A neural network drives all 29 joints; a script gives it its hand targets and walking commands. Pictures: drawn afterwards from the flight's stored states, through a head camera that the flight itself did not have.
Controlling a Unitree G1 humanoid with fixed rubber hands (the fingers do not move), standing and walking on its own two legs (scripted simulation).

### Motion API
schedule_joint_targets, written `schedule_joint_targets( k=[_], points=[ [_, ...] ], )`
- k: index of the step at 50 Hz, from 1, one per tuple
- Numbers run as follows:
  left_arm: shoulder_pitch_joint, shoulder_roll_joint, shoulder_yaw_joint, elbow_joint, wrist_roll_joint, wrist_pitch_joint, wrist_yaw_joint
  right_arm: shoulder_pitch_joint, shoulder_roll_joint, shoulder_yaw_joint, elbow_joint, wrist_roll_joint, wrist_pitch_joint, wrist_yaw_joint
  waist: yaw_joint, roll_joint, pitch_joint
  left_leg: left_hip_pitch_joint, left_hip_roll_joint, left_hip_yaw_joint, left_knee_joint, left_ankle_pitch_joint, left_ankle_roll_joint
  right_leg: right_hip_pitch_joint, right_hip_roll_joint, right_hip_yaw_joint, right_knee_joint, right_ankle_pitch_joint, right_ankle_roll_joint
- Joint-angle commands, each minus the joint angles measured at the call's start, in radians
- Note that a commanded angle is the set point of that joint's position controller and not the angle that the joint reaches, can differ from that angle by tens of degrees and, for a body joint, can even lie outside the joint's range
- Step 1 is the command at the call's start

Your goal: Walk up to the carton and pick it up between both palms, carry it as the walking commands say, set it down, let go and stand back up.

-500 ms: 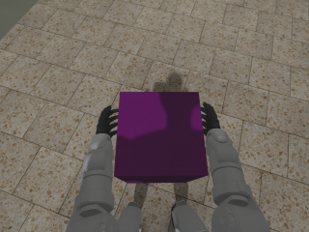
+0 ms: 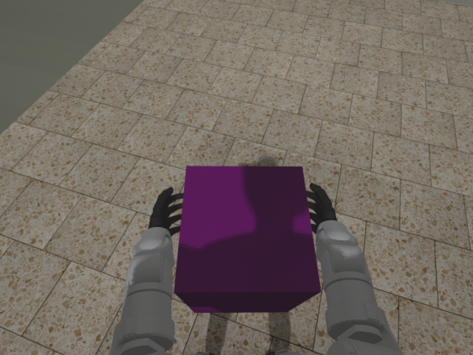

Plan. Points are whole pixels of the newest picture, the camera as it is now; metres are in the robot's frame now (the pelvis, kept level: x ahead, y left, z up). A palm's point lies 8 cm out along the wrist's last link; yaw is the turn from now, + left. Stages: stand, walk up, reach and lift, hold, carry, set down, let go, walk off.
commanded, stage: reach and lift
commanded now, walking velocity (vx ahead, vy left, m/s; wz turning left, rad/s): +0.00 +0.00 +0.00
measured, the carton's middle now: (242, 247) +0.31 +0.00 -0.08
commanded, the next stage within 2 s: hold in 1.68 s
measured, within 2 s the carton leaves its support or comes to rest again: neither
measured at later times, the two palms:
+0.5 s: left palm (151, 221) +0.31 +0.15 +0.06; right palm (340, 218) +0.31 -0.15 +0.06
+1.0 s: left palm (148, 223) +0.30 +0.15 +0.07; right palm (342, 219) +0.30 -0.15 +0.06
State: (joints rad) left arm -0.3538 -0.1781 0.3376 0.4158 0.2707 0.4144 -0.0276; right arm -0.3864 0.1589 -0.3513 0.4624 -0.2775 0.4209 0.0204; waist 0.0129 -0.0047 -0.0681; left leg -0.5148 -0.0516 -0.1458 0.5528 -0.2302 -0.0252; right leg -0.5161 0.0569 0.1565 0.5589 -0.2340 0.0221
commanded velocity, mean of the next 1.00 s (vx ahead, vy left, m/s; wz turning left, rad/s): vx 0.00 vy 0.00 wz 0.00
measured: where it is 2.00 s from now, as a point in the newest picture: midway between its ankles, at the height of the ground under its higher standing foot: outside the picture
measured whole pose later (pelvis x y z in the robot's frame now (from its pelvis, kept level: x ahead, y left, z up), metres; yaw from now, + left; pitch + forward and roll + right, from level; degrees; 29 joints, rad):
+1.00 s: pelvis +0.01 +0.00 +0.02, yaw +0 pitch -7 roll +0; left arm -0.30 -0.16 0.24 0.23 0.26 0.74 -0.03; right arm -0.30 0.16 -0.27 0.25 -0.27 0.74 0.02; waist 0.01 -0.01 0.04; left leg -0.06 -0.04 -0.14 0.38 -0.20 -0.01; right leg -0.05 0.04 0.14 0.37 -0.20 0.01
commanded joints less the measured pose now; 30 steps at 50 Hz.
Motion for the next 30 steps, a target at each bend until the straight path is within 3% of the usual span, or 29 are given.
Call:
schedule_joint_targets(
  k=[1,19,30],
  points=[
    [-0.469,-0.93,-0.584,0.038,-0.138,0.012,-0.209,-0.468,0.947,0.577,0.018,0.144,0.002,0.225,-0.001,-0.001,-0.401,0.272,-0.05,0.094,-0.082,0.225,0.003,0.254,0.048,-0.097,-0.091,0.214,-0.004],
    [-0.389,-0.89,-0.65,-0.124,-0.199,0.184,-0.197,-0.393,0.904,0.654,-0.172,0.219,0.175,0.222,-0.004,0.001,-0.246,0.458,-0.039,0.074,-0.186,0.276,0.01,0.434,0.038,-0.09,-0.198,0.245,-0.001],
    [-0.408,-0.834,-0.633,-0.168,-0.219,0.293,-0.193,-0.418,0.856,0.644,-0.221,0.243,0.289,0.217,0.0,-0.006,-0.102,0.477,-0.038,0.082,-0.246,0.127,0.015,0.47,0.032,-0.089,-0.253,0.109,-0.002]
  ],
)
